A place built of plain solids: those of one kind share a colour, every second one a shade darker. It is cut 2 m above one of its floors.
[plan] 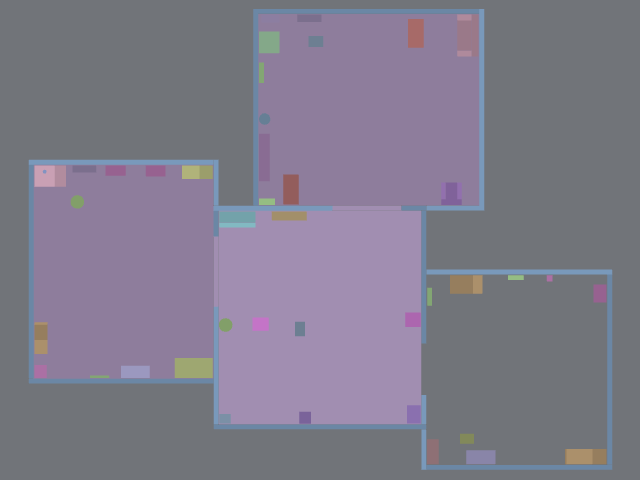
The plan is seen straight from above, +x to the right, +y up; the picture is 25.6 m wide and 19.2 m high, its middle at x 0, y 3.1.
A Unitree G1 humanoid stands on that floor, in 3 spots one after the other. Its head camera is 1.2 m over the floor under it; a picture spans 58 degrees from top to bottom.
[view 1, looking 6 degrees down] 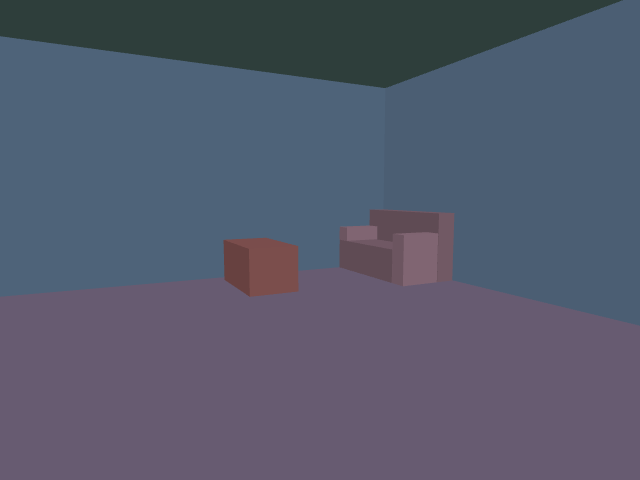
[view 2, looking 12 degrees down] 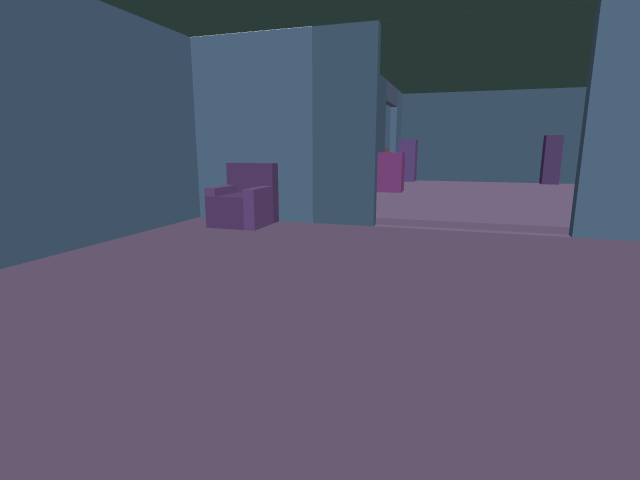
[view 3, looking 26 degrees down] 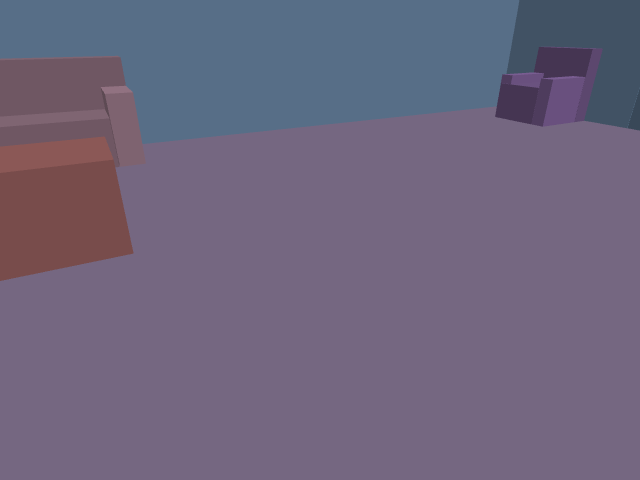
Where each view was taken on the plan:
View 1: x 1.99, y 5.96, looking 63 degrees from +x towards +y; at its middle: wall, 6.98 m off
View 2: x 1.99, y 11.08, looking -72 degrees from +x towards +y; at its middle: floor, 5.77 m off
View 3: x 1.00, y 10.88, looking -28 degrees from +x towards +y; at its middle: floor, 2.74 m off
